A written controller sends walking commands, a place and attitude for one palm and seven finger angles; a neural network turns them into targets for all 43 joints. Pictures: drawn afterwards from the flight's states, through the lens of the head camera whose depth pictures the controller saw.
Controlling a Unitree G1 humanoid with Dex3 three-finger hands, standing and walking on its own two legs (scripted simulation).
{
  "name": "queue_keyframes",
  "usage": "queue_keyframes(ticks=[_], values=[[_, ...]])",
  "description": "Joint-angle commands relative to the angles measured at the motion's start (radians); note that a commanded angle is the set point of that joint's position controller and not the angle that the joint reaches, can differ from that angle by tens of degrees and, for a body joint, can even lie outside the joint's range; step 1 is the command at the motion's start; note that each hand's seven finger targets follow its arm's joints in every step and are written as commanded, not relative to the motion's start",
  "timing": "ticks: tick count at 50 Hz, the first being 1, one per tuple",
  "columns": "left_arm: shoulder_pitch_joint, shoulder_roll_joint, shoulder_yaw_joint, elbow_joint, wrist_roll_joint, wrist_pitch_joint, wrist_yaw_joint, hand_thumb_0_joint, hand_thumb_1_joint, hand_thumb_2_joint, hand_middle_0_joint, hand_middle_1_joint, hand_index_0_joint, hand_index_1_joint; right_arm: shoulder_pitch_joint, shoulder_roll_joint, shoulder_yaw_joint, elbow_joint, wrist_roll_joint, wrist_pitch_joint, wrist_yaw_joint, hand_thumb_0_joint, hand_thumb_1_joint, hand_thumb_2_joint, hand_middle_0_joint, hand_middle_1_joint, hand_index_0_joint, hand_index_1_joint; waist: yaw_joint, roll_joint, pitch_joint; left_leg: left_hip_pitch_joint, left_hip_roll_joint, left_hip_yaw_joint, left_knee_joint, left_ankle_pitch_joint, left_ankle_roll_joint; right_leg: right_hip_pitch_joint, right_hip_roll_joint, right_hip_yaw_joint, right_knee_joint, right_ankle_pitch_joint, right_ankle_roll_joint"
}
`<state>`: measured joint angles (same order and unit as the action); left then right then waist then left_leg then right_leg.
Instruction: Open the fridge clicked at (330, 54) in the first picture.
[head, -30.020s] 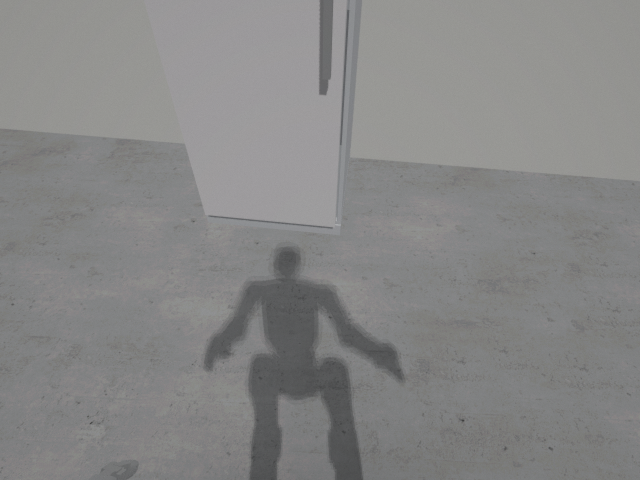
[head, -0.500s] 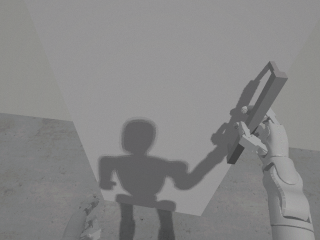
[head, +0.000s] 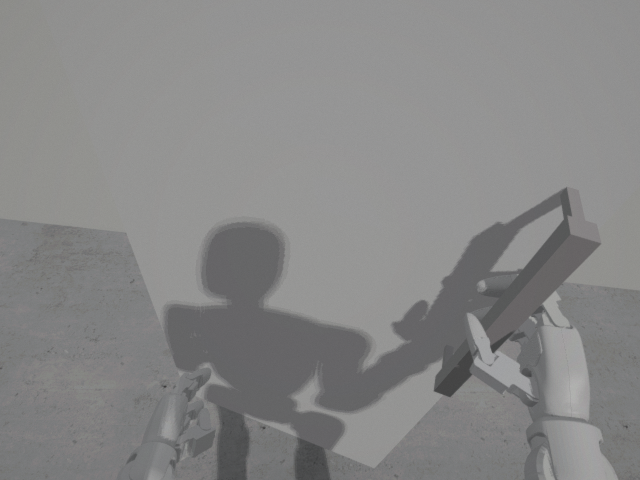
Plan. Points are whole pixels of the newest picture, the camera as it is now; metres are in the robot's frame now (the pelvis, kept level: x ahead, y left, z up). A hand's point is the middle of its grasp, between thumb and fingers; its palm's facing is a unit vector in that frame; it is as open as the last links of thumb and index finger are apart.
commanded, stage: walk backward, drawing the door open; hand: right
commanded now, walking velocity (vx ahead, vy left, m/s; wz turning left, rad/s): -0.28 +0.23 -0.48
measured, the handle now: (494, 312) +0.29 -0.15 +0.13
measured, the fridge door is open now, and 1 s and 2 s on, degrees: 16 47 74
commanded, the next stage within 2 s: stop walking and hold the door back in 1.68 s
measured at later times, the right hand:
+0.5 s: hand out of the picture +0.11 -0.05 +0.13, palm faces +0.18 +0.97 -0.15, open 6.7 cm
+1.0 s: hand out of the picture +0.02 +0.05 +0.13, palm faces +0.51 +0.85 -0.16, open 6.8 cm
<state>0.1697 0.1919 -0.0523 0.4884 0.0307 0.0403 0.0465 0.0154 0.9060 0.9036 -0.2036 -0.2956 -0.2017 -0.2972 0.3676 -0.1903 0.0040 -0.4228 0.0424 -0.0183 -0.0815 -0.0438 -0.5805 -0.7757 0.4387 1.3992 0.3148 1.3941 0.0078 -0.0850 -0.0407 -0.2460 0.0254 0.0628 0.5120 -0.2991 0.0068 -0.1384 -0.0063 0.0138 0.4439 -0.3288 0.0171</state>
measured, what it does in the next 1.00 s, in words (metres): steps to the left, turning right: left foot, then right foot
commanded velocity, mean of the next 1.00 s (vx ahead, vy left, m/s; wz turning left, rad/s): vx -0.19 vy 0.38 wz -0.73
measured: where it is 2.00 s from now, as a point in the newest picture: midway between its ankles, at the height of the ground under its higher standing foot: outside the picture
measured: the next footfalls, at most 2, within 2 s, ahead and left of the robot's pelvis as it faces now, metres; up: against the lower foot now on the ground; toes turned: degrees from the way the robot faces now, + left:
left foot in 0.50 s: -0.02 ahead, +0.22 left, +0.00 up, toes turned -16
right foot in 0.76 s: -0.16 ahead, +0.09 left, +0.00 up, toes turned -32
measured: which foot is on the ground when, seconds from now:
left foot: down 0.00-0.24, up 0.26-0.48, down 0.50-0.74, up 0.76-1.00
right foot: down 0.00-0.56, up 0.58-0.74, down 0.76-1.00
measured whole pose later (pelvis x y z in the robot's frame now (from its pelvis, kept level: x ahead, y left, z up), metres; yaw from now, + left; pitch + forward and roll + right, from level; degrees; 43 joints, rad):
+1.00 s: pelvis -0.14 +0.30 +0.01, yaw -38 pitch -1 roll +6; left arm 0.17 0.13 0.00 0.63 0.01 -0.16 0.03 0.02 0.90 0.90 -0.21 -0.30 -0.21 -0.30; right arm 0.11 -0.21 0.11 -0.41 -0.04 -0.10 -0.03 -0.02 -0.61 -0.77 0.46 1.41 0.27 1.33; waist 0.02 -0.05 0.20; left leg -0.50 0.01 -0.03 0.88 -0.31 -0.04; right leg -0.31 -0.15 0.20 0.45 -0.14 0.09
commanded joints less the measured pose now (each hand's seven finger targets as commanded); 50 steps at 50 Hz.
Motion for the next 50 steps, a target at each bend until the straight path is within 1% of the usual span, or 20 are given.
queue_keyframes(ticks=[1, 4, 10, 11, 12, 14, 15, 17, 23, 27, 30, 32, 36, 37, 38, 39, 40, 42, 46, 50], values=[[-0.083, 0.092, 0.050, -0.163, 0.003, -0.041, 0.013, 0.000, 0.900, 0.900, -0.200, -0.300, -0.200, -0.300, -0.075, -0.110, -0.086, -0.264, -0.032, -0.129, 0.003, 0.000, -0.900, -0.900, 0.450, 1.400, 0.450, 1.400, 0.004, 0.226, -0.203, 0.287, 0.111, -0.047, -0.003, 1.137, 0.040, -0.162, 0.004, -0.005, 0.215, 0.453, -0.011], [-0.105, 0.055, 0.054, -0.155, -0.020, -0.054, 0.032, 0.000, 0.900, 0.900, -0.200, -0.300, -0.200, -0.300, -0.053, -0.101, -0.107, -0.222, -0.028, -0.147, 0.011, 0.000, -0.900, -0.900, 0.450, 1.400, 0.450, 1.400, -0.051, 0.353, -0.246, 0.318, 0.259, -0.101, -0.055, 1.072, 0.102, -0.328, 0.054, 0.030, 0.465, -0.119, -0.042], [-0.094, 0.054, 0.035, -0.107, 0.004, -0.067, 0.051, 0.000, 0.900, 0.900, -0.200, -0.300, -0.200, -0.300, -0.148, -0.025, 0.007, -0.290, -0.036, -0.142, 0.005, 0.000, -0.900, -0.900, 0.450, 1.400, 0.450, 1.400, 0.016, 0.113, -0.164, 0.000, 0.119, 0.089, 0.001, 0.380, 0.065, -0.059, -0.017, -0.040, 0.087, 0.196, -0.004], [-0.075, 0.080, 0.047, -0.107, 0.001, -0.073, 0.056, 0.000, 0.900, 0.900, -0.200, -0.300, -0.200, -0.300, -0.175, -0.019, 0.043, -0.323, -0.029, -0.141, 0.004, 0.000, -0.900, -0.900, 0.450, 1.400, 0.450, 1.400, 0.043, 0.000, -0.149, -0.134, 0.039, 0.086, 0.163, 0.198, 0.011, 0.053, -0.088, 0.099, -0.070, 0.375, -0.031], [-0.088, 0.113, 0.062, -0.119, 0.004, -0.091, 0.050, 0.000, 0.900, 0.900, -0.200, -0.300, -0.200, -0.300, -0.197, -0.020, 0.071, -0.345, -0.029, -0.140, 0.000, 0.000, -0.900, -0.900, 0.450, 1.400, 0.450, 1.400, 0.031, -0.183, -0.133, -0.299, -0.061, 0.020, 0.400, -0.178, -0.037, 0.091, -0.331, 0.510, -0.263, 0.479, -0.114], [-0.111, 0.098, 0.070, -0.114, 0.017, -0.092, 0.032, 0.000, 0.900, 0.900, -0.200, -0.300, -0.200, -0.300, -0.197, -0.052, 0.068, -0.320, -0.084, -0.145, -0.023, 0.000, -0.900, -0.900, 0.450, 1.400, 0.450, 1.400, 0.012, -0.046, -0.074, -0.253, -0.032, -0.160, 0.627, -0.180, -0.044, -0.101, -0.439, 0.726, -0.334, 0.180, -0.248], [-0.132, 0.058, 0.063, -0.095, 0.030, -0.104, 0.040, 0.000, 0.900, 0.900, -0.200, -0.300, -0.200, -0.300, -0.230, -0.057, 0.064, -0.388, -0.094, -0.151, -0.016, 0.000, -0.900, -0.900, 0.450, 1.400, 0.450, 1.400, 0.024, -0.038, -0.038, -0.342, -0.005, -0.169, 0.601, -0.147, -0.043, -0.020, -0.397, 0.623, -0.239, 0.447, -0.245], [-0.123, 0.067, 0.067, -0.044, 0.021, -0.147, 0.031, 0.000, 0.900, 0.900, -0.200, -0.300, -0.200, -0.300, -0.211, -0.059, 0.049, -0.354, -0.092, -0.165, -0.016, 0.000, -0.900, -0.900, 0.450, 1.400, 0.450, 1.400, 0.002, -0.021, -0.080, -0.302, 0.007, -0.191, 0.481, -0.107, -0.039, 0.036, -0.339, 0.474, -0.164, 0.488, -0.186], [-0.143, 0.076, 0.088, -0.030, -0.004, -0.175, 0.016, 0.000, 0.900, 0.900, -0.200, -0.300, -0.200, -0.300, -0.236, -0.022, 0.084, -0.339, -0.080, -0.153, -0.028, 0.000, -0.900, -0.900, 0.450, 1.400, 0.450, 1.400, 0.012, -0.180, -0.112, 0.164, -0.088, -0.024, -0.059, -0.033, -0.027, -0.251, -0.130, 0.252, -0.232, -0.101, -0.074], [-0.133, 0.015, 0.076, 0.000, -0.015, -0.166, 0.011, 0.000, 0.900, 0.900, -0.200, -0.300, -0.200, -0.300, -0.279, -0.113, 0.002, -0.407, -0.066, -0.165, -0.014, 0.000, -0.900, -0.900, 0.450, 1.400, 0.450, 1.400, 0.046, 0.111, -0.129, -0.032, 0.051, -0.028, -0.177, 0.113, 0.021, -0.092, 0.036, 0.033, 0.092, 0.074, 0.002], [-0.150, 0.028, 0.098, 0.011, -0.022, -0.165, 0.042, 0.000, 0.900, 0.900, -0.200, -0.300, -0.200, -0.300, -0.259, -0.101, -0.017, -0.364, -0.080, -0.119, -0.003, 0.000, -0.900, -0.900, 0.450, 1.400, 0.450, 1.400, -0.007, 0.308, -0.152, -0.171, 0.220, -0.081, -0.302, -0.146, 0.139, -0.167, 0.055, -0.084, 0.651, -0.157, 0.015], [-0.145, 0.004, 0.085, 0.006, -0.007, -0.174, 0.056, 0.000, 0.900, 0.900, -0.200, -0.300, -0.200, -0.300, -0.337, -0.075, -0.010, -0.330, -0.101, -0.117, 0.028, 0.000, -0.900, -0.900, 0.450, 1.400, 0.450, 1.400, 0.001, 0.313, -0.084, -0.082, 0.242, -0.018, -0.233, 0.138, 0.178, -0.306, -0.001, -0.085, 0.773, -0.200, 0.004], [-0.069, 0.023, 0.069, -0.010, -0.003, -0.234, 0.067, 0.000, 0.900, 0.900, -0.200, -0.300, -0.200, -0.300, -0.322, 0.002, 0.085, -0.317, -0.066, -0.153, 0.060, 0.000, -0.900, -0.900, 0.450, 1.400, 0.450, 1.400, 0.062, 0.102, -0.024, -0.108, 0.108, 0.110, 0.179, 0.373, 0.104, -0.098, -0.062, -0.027, 0.018, 0.050, -0.003], [-0.033, 0.066, 0.086, -0.017, 0.007, -0.252, 0.063, 0.000, 0.900, 0.900, -0.200, -0.300, -0.200, -0.300, -0.361, 0.005, 0.113, -0.336, -0.063, -0.175, 0.064, 0.000, -0.900, -0.900, 0.450, 1.400, 0.450, 1.400, 0.092, -0.098, -0.028, -0.408, 0.012, 0.092, 0.418, 0.037, 0.026, 0.139, -0.241, 0.255, -0.159, 0.397, -0.031], [-0.014, 0.105, 0.106, -0.017, 0.025, -0.263, 0.048, 0.000, 0.900, 0.900, -0.200, -0.300, -0.200, -0.300, -0.382, -0.004, 0.119, -0.324, -0.097, -0.195, 0.061, 0.000, -0.900, -0.900, 0.450, 1.400, 0.450, 1.400, 0.057, -0.217, -0.082, -0.582, -0.033, -0.031, 0.639, -0.262, -0.027, 0.278, -0.521, 0.690, -0.188, 0.746, -0.088], [-0.006, 0.133, 0.105, -0.008, 0.030, -0.245, 0.036, 0.000, 0.900, 0.900, -0.200, -0.300, -0.200, -0.300, -0.381, -0.039, 0.101, -0.267, -0.135, -0.206, 0.054, 0.000, -0.900, -0.900, 0.450, 1.400, 0.450, 1.400, 0.058, -0.116, -0.124, -0.603, 0.016, -0.140, 0.748, -0.237, -0.036, 0.325, -0.593, 0.775, -0.152, 0.819, -0.169], [-0.061, 0.146, 0.118, -0.033, 0.023, -0.246, 0.032, 0.000, 0.900, 0.900, -0.200, -0.300, -0.200, -0.300, -0.435, -0.053, 0.069, -0.337, -0.121, -0.225, 0.049, 0.000, -0.900, -0.900, 0.450, 1.400, 0.450, 1.400, 0.044, 0.014, -0.153, -0.622, 0.009, -0.164, 0.763, -0.196, -0.042, 0.330, -0.580, 0.715, -0.123, 0.841, -0.222], [-0.088, 0.119, 0.120, -0.011, 0.020, -0.265, 0.027, 0.000, 0.900, 0.900, -0.200, -0.300, -0.200, -0.300, -0.487, -0.078, 0.051, -0.425, -0.111, -0.238, 0.058, 0.000, -0.900, -0.900, 0.450, 1.400, 0.450, 1.400, 0.033, -0.080, -0.102, -0.623, 0.023, -0.168, 0.778, -0.170, -0.059, 0.249, -0.439, 0.524, -0.045, 0.842, -0.169], [-0.098, 0.114, 0.128, 0.009, -0.012, -0.265, -0.008, 0.000, 0.900, 0.900, -0.200, -0.300, -0.200, -0.300, -0.424, 0.004, 0.067, -0.298, -0.084, -0.193, 0.049, 0.000, -0.900, -0.900, 0.450, 1.400, 0.450, 1.400, 0.014, -0.147, -0.132, -0.141, -0.007, -0.106, 0.467, 0.033, -0.056, -0.073, -0.254, 0.203, -0.119, 0.256, -0.081], [-0.142, 0.102, 0.121, -0.014, -0.042, -0.240, -0.001, 0.000, 0.900, 0.900, -0.200, -0.300, -0.200, -0.300, -0.427, -0.030, 0.022, -0.264, -0.068, -0.176, 0.023, 0.000, -0.900, -0.900, 0.450, 1.400, 0.450, 1.400, 0.006, -0.222, -0.110, 0.176, -0.094, 0.026, 0.132, -0.042, -0.067, -0.290, -0.198, 0.213, -0.178, -0.187, -0.080]])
